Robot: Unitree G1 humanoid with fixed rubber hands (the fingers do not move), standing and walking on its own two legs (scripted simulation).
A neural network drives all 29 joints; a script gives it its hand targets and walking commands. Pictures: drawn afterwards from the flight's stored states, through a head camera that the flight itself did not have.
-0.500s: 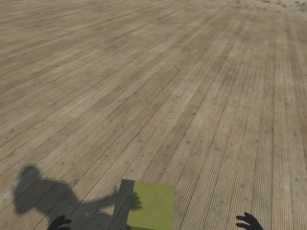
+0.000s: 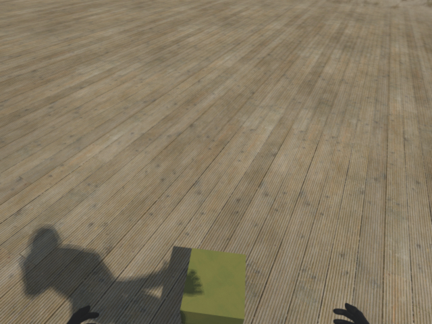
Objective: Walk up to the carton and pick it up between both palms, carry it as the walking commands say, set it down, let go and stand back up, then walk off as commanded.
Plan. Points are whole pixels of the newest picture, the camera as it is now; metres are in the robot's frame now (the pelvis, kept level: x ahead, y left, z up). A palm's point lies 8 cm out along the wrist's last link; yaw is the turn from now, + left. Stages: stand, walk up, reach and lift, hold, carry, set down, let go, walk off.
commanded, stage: walk off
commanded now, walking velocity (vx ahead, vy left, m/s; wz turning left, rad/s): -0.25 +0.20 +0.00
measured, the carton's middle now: (214, 287) +0.48 +0.00 -0.69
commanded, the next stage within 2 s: none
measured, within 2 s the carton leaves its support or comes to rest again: neither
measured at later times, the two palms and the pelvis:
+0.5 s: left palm out of the picture +0.01 +0.34 -0.10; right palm out of the picture +0.01 -0.21 -0.11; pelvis -0.08 +0.05 +0.00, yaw -3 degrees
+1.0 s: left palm out of the picture -0.16 +0.41 -0.12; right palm out of the picture -0.11 -0.12 -0.11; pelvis -0.21 +0.13 -0.01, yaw +1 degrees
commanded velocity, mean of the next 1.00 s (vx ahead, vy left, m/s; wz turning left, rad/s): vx -0.25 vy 0.20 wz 0.00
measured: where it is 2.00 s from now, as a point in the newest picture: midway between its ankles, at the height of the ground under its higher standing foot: outside the picture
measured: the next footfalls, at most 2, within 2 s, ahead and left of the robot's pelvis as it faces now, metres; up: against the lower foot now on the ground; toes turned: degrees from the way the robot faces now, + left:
right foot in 0.58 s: -0.09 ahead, -0.09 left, +0.00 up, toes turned -1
left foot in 0.92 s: -0.19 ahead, +0.24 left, +0.00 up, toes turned -5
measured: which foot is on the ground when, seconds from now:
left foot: down 0.00-0.58, up 0.60-0.90, down 0.92-1.00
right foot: down 0.00-0.18, up 0.20-0.56, down 0.58-0.92, up 0.94-1.00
